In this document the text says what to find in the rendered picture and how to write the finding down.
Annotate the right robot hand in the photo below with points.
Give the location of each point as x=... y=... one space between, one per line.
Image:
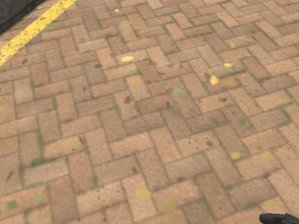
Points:
x=269 y=218

